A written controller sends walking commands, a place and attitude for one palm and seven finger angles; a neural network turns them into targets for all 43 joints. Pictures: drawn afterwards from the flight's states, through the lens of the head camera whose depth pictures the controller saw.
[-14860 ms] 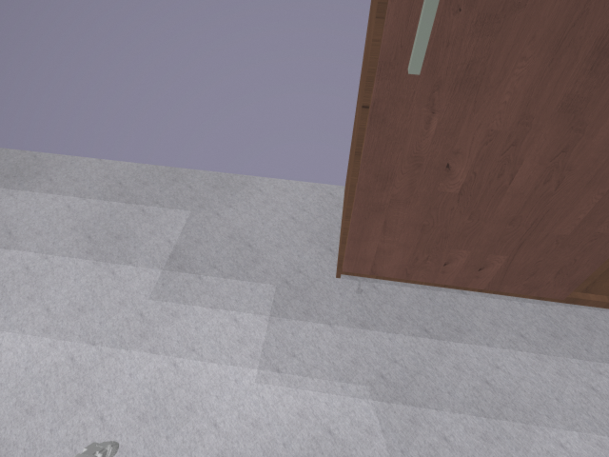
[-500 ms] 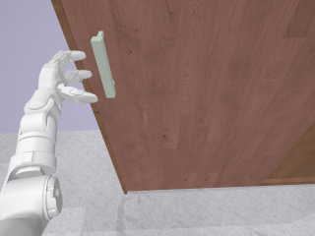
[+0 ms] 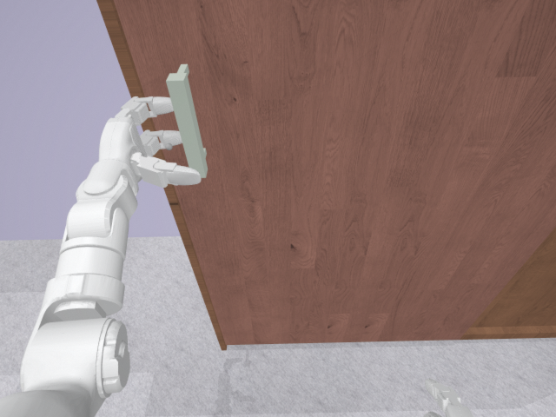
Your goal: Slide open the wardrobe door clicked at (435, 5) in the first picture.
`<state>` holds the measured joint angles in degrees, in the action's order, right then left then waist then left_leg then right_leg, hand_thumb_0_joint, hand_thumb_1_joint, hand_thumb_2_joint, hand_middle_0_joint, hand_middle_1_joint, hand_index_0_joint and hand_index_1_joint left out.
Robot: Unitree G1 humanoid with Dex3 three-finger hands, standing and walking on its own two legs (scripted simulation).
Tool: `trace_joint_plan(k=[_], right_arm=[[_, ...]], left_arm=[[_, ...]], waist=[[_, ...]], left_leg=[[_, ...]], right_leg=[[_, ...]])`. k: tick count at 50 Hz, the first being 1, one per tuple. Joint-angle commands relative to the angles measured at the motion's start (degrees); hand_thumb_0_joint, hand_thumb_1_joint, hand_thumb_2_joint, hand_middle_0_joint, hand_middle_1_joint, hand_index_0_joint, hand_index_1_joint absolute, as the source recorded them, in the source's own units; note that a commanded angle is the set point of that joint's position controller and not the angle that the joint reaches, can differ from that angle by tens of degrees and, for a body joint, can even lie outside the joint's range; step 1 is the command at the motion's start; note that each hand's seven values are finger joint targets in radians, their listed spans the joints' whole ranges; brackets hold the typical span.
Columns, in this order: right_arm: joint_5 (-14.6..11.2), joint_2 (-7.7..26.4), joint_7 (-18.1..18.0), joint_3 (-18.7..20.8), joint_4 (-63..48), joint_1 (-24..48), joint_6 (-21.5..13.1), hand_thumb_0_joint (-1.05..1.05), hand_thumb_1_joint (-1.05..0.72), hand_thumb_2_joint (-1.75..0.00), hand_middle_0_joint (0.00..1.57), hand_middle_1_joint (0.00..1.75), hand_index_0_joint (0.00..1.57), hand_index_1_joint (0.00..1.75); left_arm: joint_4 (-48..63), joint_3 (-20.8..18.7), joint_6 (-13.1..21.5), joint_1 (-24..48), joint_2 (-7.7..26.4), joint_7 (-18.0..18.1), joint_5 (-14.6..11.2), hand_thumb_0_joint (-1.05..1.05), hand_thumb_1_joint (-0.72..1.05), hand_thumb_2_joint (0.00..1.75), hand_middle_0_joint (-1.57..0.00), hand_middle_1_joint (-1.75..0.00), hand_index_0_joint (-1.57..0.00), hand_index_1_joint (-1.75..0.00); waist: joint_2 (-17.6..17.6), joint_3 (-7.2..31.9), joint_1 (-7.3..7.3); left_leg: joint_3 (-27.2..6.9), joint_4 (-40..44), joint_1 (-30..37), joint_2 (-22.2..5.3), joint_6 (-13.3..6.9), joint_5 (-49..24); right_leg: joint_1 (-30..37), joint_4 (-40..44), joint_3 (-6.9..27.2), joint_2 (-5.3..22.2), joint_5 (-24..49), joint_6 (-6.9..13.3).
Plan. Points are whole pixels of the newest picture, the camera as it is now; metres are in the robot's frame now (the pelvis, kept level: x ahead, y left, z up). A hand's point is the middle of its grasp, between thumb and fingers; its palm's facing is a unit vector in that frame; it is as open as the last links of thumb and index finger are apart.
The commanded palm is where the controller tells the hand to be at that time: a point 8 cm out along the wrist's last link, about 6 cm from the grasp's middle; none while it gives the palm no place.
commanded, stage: feel for the door with the fingertips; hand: left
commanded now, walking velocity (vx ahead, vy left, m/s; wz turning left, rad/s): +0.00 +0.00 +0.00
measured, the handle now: (191, 123) +0.49 +0.16 +0.20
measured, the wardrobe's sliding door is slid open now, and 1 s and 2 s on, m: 0.00 0.00 0.00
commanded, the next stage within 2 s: slide the fingers in behind the handle in 0.46 s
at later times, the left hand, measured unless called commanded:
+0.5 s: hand (166, 136) +0.45 +0.19 +0.21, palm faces +0.06 -1.00 +0.02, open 13.9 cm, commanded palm +0.42 +0.24 +0.20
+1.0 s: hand (164, 140) +0.44 +0.19 +0.20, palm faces +0.06 -1.00 +0.02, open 14.0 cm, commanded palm +0.41 +0.23 +0.20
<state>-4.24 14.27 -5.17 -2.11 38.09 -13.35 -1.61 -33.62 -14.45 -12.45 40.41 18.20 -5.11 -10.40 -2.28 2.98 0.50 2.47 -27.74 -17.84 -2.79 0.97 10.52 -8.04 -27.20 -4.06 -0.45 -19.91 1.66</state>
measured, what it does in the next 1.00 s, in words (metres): stands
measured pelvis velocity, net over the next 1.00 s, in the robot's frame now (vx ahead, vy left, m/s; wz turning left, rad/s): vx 0.00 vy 0.01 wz -0.01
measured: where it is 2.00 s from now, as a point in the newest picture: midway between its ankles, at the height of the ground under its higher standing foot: outside the picture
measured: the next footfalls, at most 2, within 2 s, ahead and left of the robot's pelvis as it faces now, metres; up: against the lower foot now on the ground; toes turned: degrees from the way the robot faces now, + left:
none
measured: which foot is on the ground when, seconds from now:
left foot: down 0.00-1.00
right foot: down 0.00-1.00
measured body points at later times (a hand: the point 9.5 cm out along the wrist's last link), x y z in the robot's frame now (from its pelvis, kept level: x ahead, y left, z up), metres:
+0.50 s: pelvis +0.00 +0.00 +0.00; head +0.01 -0.01 +0.45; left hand +0.44 +0.24 +0.21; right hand +0.08 -0.27 -0.12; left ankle +0.04 +0.14 -0.74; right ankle -0.06 -0.09 -0.74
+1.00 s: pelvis +0.00 +0.01 +0.00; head +0.00 +0.01 +0.45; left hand +0.43 +0.24 +0.20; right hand +0.10 -0.25 -0.11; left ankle +0.04 +0.14 -0.74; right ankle -0.06 -0.09 -0.74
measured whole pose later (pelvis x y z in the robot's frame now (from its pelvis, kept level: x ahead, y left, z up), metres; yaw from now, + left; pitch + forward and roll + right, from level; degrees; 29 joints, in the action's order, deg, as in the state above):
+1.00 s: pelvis +0.00 +0.01 +0.00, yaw +0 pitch +3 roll -1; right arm -4.5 15.1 -4.5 -0.9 38.9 -17.8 -2.7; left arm -41.3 -15.0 -6.6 45.2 20.2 -6.6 -10.2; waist -1.8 2.9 1.8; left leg 2.8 -30.1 -21.2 -2.8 0.2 11.3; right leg -10.9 -28.1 -3.5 -0.3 -19.7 0.9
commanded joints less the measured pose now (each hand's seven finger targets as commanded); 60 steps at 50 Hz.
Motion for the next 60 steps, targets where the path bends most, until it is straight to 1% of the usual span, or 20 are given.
trace_joint_plan(k=[1,6,7,9,12,13,19,22,31,32,33,36,37,42,44,48,49,52,58,60], right_arm=[[0.2,7.7,-1.1,2.8,-7.0,2.0,-2.1,0.00,-0.90,-0.90,0.20,0.30,0.20,0.30],[0.0,8.3,-1.1,3.0,-5.9,0.5,-2.2,0.00,-0.90,-0.90,0.20,0.30,0.20,0.30],[0.1,8.7,-1.1,3.2,-6.0,0.0,-2.2,0.00,-0.90,-0.90,0.20,0.30,0.20,0.30],[0.1,8.4,-0.8,3.3,-6.1,-0.3,-2.5,0.00,-0.90,-0.90,0.20,0.30,0.20,0.30],[0.2,9.0,-0.8,3.6,-5.9,-1.5,-2.5,0.00,-0.90,-0.90,0.20,0.30,0.20,0.30],[0.2,8.9,-0.7,3.7,-6.1,-1.2,-2.5,0.00,-0.90,-0.90,0.20,0.30,0.20,0.30],[-0.2,8.9,-0.5,4.1,-5.6,-2.2,-2.9,0.00,-0.90,-0.90,0.20,0.30,0.20,0.30],[0.1,9.6,-0.6,4.1,-5.1,-3.5,-2.8,0.00,-0.90,-0.90,0.20,0.30,0.20,0.30],[0.2,9.2,-0.2,4.2,-5.2,-4.1,-3.1,0.00,-0.90,-0.90,0.20,0.30,0.20,0.30],[0.3,9.4,-0.2,4.2,-5.2,-4.6,-3.0,0.00,-0.90,-0.90,0.20,0.30,0.20,0.30],[0.2,9.5,-0.2,4.1,-5.4,-4.0,-2.9,0.00,-0.90,-0.90,0.20,0.30,0.20,0.30],[0.1,9.0,-0.1,4.1,-6.0,-3.6,-3.1,0.00,-0.90,-0.90,0.20,0.30,0.20,0.30],[0.2,9.3,-0.1,4.2,-6.1,-4.1,-3.0,0.00,-0.90,-0.90,0.20,0.30,0.20,0.30],[0.0,9.1,-0.3,4.0,-6.6,-3.0,-3.1,0.00,-0.90,-0.90,0.20,0.30,0.20,0.30],[-0.1,8.7,-0.2,3.8,-6.5,-2.3,-3.3,0.00,-0.90,-0.90,0.20,0.30,0.20,0.30],[-0.1,8.8,-0.2,3.8,-6.2,-2.0,-3.6,0.00,-0.90,-0.90,0.20,0.30,0.20,0.30],[-0.1,8.5,-0.1,3.7,-6.4,-1.6,-3.7,0.00,-0.90,-0.90,0.20,0.30,0.20,0.30],[0.3,8.9,-0.2,3.7,-5.8,-2.3,-3.5,0.00,-0.90,-0.90,0.20,0.30,0.20,0.30],[0.4,8.2,0.0,3.5,-6.4,-0.8,-3.2,0.00,-0.90,-0.90,0.20,0.30,0.20,0.30],[0.4,8.1,0.0,3.6,-6.2,-1.0,-3.1,0.00,-0.90,-0.90,0.20,0.30,0.20,0.30]], left_arm=[[10.5,-2.3,5.4,30.0,13.0,-0.9,-0.5,0.00,-0.50,0.30,-0.30,-1.20,-0.30,-1.20],[4.6,-2.6,6.7,32.5,14.6,-2.3,-1.0,0.00,-0.50,0.30,-0.30,-1.20,-0.30,-1.20],[3.5,-3.7,7.2,31.6,15.9,-2.4,-0.9,0.00,-0.50,0.30,-0.30,-1.20,-0.30,-1.20],[4.6,-3.2,8.1,34.0,15.6,-2.5,-0.7,0.00,-0.50,0.30,-0.30,-1.20,-0.30,-1.20],[3.4,-5.1,9.6,33.1,18.0,-2.8,-0.9,0.00,-0.50,0.30,-0.30,-1.20,-0.30,-1.20],[4.1,-5.2,10.0,33.5,18.3,-2.9,-0.7,0.00,-0.50,0.30,-0.30,-1.20,-0.30,-1.20],[4.6,-2.8,10.5,35.4,15.3,-3.1,-0.8,0.00,-0.50,0.30,-0.30,-1.20,-0.30,-1.20],[1.0,-5.6,9.7,33.3,18.7,-2.7,-0.7,0.00,-0.50,0.30,-0.30,-1.20,-0.30,-1.20],[0.1,-4.9,10.3,35.2,17.4,-2.5,0.2,0.00,-0.50,0.30,-0.30,-1.20,-0.30,-1.20],[-0.8,-5.6,10.5,33.7,18.2,-2.4,0.0,0.00,-0.50,0.30,-0.30,-1.20,-0.30,-1.20],[0.1,-6.2,10.6,34.1,19.2,-2.5,0.1,0.00,-0.50,0.30,-0.30,-1.20,-0.30,-1.20],[2.0,-4.1,10.8,35.6,16.6,-2.5,0.3,0.00,-0.50,0.30,-0.30,-1.20,-0.30,-1.20],[0.8,-5.4,10.7,32.6,17.8,-2.3,0.1,0.00,-0.50,0.30,-0.30,-1.20,-0.30,-1.20],[4.1,-4.4,10.9,33.6,17.0,-2.2,-0.3,0.00,-0.50,0.30,-0.30,-1.20,-0.30,-1.20],[5.7,-1.6,10.5,36.0,13.6,-2.1,-0.2,0.00,-0.50,0.30,-0.30,-1.20,-0.30,-1.20],[7.2,-2.1,9.7,35.8,13.7,-1.2,-0.5,0.00,-0.50,0.30,-0.30,-1.20,-0.30,-1.20],[8.1,-0.6,9.4,35.9,11.5,-0.9,-0.4,0.00,-0.50,0.30,-0.30,-1.20,-0.30,-1.20],[5.8,-2.8,8.4,32.4,12.9,0.2,-0.6,0.00,-0.50,0.30,-0.30,-1.20,-0.30,-1.20],[8.3,-2.4,8.3,33.9,12.5,1.5,0.5,0.00,-0.50,0.30,-0.30,-1.20,-0.30,-1.20],[7.0,-2.6,8.1,33.3,11.9,1.5,0.3,0.00,-0.50,0.30,-0.30,-1.20,-0.30,-1.20]], waist=[[2.0,15.0,1.22],[3.7,13.3,1.98],[4.5,13.9,1.73],[1.7,15.6,1.67],[4.5,16.4,1.55],[2.6,17.3,1.31],[0.6,16.5,2.42],[3.2,15.6,1.79],[0.6,15.8,2.21],[3.0,15.9,2.06],[2.5,15.6,1.79],[-0.2,16.3,2.11],[2.6,16.7,1.73],[1.4,16.7,1.91],[-0.5,16.7,2.72],[-1.1,16.6,2.23],[-2.0,16.8,2.29],[2.9,16.7,1.77],[0.2,16.9,1.31],[1.8,16.2,1.53]], left_leg=[[-1.4,-0.4,15.8,2.8,-4.0,-12.0],[-1.6,-0.7,13.9,2.8,-4.1,-10.6],[-1.5,-0.9,13.7,2.8,-4.2,-11.0],[-1.7,-1.1,14.3,2.9,-4.1,-11.5],[-1.6,-1.3,13.3,2.8,-4.4,-12.4],[-1.4,-1.3,13.4,2.9,-4.3,-12.7],[-1.7,-1.6,15.4,2.5,-4.2,-12.8],[-1.6,-1.5,13.0,2.5,-4.4,-11.3],[-1.8,-1.7,14.0,2.3,-4.1,-11.4],[-1.7,-1.9,13.0,2.4,-4.4,-11.1],[-1.7,-1.6,12.8,2.2,-4.2,-11.1],[-1.8,-1.8,14.3,2.2,-4.0,-11.5],[-1.7,-2.0,13.8,2.2,-4.3,-11.5],[-1.7,-1.7,14.6,2.0,-4.2,-11.0],[-2.3,-1.7,16.3,1.8,-3.9,-11.0],[-3.0,-1.3,16.7,1.7,-3.8,-10.5],[-3.0,-1.2,17.5,1.8,-3.6,-10.6],[-3.0,-1.3,16.1,1.8,-3.9,-11.5],[-2.4,-0.9,16.2,1.9,-3.8,-12.0],[-2.3,-0.8,15.9,1.9,-3.8,-11.8]], right_leg=[[-5.8,4.2,2.9,-0.3,25.1,-1.4],[-7.2,4.2,3.0,-0.2,24.8,-1.8],[-6.5,4.1,2.9,-0.2,24.9,-1.8],[-6.6,3.8,3.2,-0.1,25.3,-1.6],[-5.1,3.3,3.0,-0.2,27.0,-1.8],[-4.8,3.0,3.3,0.0,27.6,-1.7],[-7.8,3.3,2.7,-0.9,25.1,-1.3],[-6.9,3.5,2.6,-0.8,23.6,-1.5],[-9.3,3.3,2.6,-1.1,22.4,-1.2],[-8.1,3.3,2.4,-1.0,22.4,-1.4],[-8.1,3.1,2.5,-1.0,22.7,-1.3],[-9.3,3.0,2.5,-1.1,22.2,-1.1],[-8.0,3.1,2.2,-1.2,22.2,-1.2],[-8.3,3.4,2.4,-1.2,21.1,-1.1],[-10.2,3.3,2.2,-1.4,20.3,-1.0],[-10.3,3.7,1.9,-1.5,18.6,-0.7],[-10.7,3.7,1.7,-1.5,18.2,-0.6],[-8.9,3.9,1.5,-1.6,19.5,-0.8],[-7.9,3.8,2.0,-1.2,20.6,-0.7],[-8.1,3.9,2.0,-1.3,21.0,-0.9]])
